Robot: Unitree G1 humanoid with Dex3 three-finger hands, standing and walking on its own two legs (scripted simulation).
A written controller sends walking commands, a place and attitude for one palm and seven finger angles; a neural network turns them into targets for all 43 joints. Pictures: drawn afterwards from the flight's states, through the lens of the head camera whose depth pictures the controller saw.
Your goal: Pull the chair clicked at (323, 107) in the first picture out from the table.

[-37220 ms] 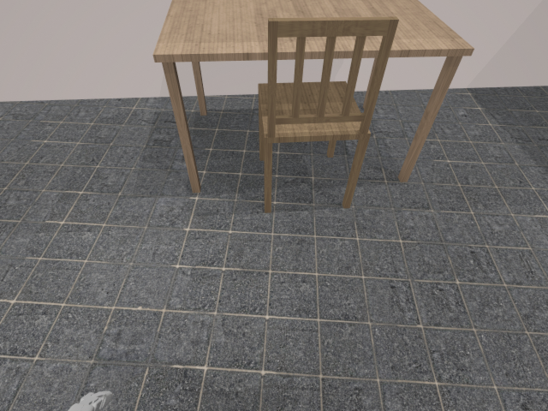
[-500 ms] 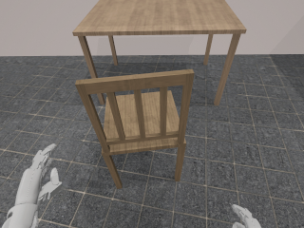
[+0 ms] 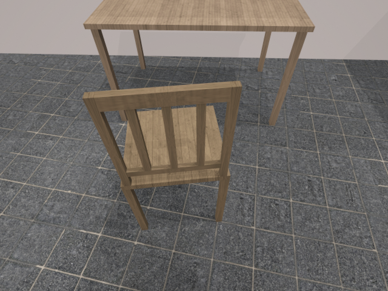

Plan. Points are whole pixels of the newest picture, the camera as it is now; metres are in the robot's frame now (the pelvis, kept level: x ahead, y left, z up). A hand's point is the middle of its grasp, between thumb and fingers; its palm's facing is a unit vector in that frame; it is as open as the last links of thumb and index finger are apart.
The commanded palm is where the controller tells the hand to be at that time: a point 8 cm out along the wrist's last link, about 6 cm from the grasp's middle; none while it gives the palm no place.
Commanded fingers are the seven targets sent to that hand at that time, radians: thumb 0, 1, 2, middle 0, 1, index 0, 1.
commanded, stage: let the arm hang, fingers relaxed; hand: left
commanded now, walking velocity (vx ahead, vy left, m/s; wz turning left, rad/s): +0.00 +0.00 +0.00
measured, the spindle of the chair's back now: (170, 139) +0.56 +0.11 -0.08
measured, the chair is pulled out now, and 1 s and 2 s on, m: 0.63 0.63 0.63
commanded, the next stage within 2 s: look to check the result in 0.50 s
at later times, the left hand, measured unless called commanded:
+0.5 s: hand out of the picture +0.01 +0.15 -0.17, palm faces +0.04 -0.98 -0.17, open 7.3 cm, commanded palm none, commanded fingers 0.00 0.90 0.90 -0.20 -0.30 -0.20 -0.30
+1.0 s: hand out of the picture -0.01 +0.15 -0.17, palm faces +0.05 -0.98 -0.17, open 7.4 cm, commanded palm none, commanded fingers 0.00 0.90 0.90 -0.20 -0.30 -0.20 -0.30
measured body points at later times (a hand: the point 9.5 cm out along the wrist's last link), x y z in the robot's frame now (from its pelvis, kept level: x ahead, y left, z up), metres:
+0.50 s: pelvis +0.01 -0.01 +0.00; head +0.02 -0.01 +0.45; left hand +0.00 +0.20 -0.16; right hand -0.02 -0.21 -0.16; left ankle +0.07 +0.13 -0.73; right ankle -0.04 -0.11 -0.73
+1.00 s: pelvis +0.01 -0.01 +0.00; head +0.02 -0.02 +0.45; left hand -0.01 +0.20 -0.16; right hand -0.01 -0.22 -0.16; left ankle +0.07 +0.13 -0.73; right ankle -0.04 -0.11 -0.73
